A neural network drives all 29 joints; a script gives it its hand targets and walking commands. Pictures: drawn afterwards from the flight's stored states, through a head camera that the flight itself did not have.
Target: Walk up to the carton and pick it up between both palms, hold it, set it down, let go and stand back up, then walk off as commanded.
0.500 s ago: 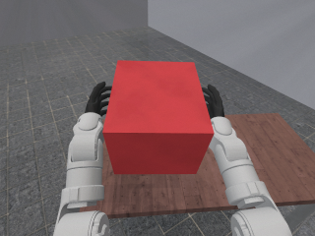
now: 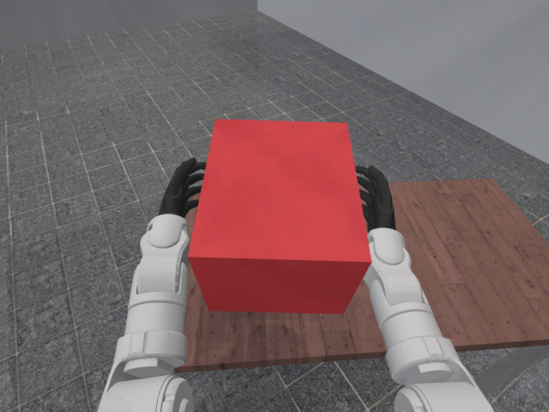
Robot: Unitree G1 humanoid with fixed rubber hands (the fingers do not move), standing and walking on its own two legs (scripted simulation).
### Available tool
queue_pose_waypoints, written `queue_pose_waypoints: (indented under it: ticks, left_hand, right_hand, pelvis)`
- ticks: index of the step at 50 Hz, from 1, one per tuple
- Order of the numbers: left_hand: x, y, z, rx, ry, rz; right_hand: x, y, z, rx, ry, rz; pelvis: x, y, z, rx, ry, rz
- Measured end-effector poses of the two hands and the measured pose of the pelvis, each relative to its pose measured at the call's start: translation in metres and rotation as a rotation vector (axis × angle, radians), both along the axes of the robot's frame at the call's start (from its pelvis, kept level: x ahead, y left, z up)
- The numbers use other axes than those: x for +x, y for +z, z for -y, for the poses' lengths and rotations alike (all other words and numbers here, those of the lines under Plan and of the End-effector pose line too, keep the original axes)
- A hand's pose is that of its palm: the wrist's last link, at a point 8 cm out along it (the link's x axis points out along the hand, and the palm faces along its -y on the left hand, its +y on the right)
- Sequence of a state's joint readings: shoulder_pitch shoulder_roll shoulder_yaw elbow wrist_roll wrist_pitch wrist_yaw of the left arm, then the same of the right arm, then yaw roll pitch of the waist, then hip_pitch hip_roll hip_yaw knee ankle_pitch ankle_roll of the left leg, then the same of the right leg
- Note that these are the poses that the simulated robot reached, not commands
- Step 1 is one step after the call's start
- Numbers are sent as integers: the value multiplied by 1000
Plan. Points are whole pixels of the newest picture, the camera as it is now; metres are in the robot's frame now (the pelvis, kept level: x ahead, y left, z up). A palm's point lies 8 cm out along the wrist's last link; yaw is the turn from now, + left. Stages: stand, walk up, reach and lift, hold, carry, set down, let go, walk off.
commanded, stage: set down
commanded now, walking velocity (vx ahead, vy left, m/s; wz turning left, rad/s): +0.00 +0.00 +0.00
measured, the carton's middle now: (278, 215) +0.38 -0.01 +0.11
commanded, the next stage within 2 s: none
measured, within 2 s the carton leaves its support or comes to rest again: neither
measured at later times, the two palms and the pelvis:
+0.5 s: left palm (188, 228) +0.37 +0.13 +0.09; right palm (381, 234) +0.35 -0.16 +0.09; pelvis +0.00 +0.00 +0.00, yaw +0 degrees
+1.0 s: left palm (201, 246) +0.38 +0.12 +0.04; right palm (379, 247) +0.36 -0.17 +0.05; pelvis +0.01 +0.00 +0.00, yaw +0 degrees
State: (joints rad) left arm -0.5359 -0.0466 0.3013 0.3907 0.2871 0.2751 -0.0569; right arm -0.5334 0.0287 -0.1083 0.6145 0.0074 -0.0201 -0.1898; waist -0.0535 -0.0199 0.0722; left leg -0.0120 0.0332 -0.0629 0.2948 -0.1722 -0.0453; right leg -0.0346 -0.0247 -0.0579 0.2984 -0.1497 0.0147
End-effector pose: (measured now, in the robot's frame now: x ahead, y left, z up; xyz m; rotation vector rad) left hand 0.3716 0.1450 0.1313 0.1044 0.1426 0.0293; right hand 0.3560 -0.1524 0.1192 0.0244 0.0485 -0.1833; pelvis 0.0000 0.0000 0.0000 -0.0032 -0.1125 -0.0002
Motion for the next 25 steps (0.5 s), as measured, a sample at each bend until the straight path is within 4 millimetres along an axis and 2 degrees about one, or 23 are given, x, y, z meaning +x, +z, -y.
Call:
queue_pose_waypoints:
  ticks: [13, 25]
  left_hand:
    - [1, -14, 4, 4, -7, -13]
    - [1, -38, 11, 2, -8, -55]
  right_hand:
    - [-1, -12, 4, -12, -6, -6]
    - [-2, -27, 10, -40, -8, -38]
  pelvis:
    - [2, 0, -1, -1, 0, -5]
    - [4, 0, -1, -1, 0, -8]
